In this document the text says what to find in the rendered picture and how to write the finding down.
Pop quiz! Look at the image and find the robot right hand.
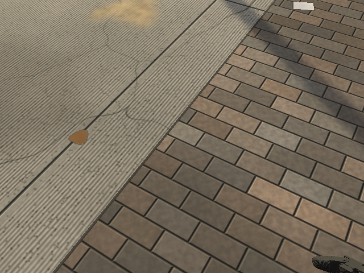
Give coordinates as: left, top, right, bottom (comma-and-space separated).
312, 255, 364, 273

